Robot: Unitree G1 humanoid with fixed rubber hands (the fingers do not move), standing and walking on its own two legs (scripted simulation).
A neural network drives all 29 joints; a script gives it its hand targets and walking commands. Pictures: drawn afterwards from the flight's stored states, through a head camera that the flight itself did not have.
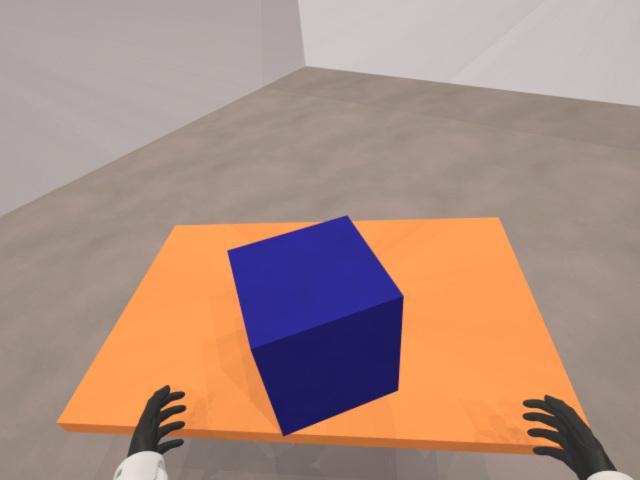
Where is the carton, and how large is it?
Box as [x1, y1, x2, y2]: [227, 216, 403, 435]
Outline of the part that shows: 347,216 343,216 227,250 250,349 283,435 397,390 403,296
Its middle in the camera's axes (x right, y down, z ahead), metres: -0.01 +0.15 +0.65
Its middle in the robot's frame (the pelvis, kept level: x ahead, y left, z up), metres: +0.39 +0.06 -0.05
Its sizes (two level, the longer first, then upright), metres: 0.210 0.200 0.250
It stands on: a table, 0.60 m high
